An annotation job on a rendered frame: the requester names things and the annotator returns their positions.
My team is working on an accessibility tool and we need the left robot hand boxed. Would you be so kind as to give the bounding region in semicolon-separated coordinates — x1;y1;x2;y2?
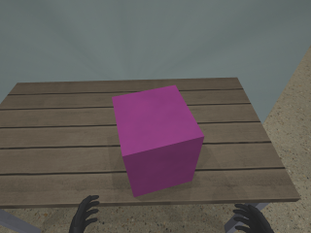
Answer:
68;195;100;233

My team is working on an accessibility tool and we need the carton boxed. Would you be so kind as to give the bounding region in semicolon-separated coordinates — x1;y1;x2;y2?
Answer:
112;84;205;197

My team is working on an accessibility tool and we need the right robot hand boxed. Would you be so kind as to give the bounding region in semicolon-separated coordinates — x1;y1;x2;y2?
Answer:
233;204;274;233

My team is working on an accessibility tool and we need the table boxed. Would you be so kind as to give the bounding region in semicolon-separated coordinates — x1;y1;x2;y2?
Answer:
0;77;301;233

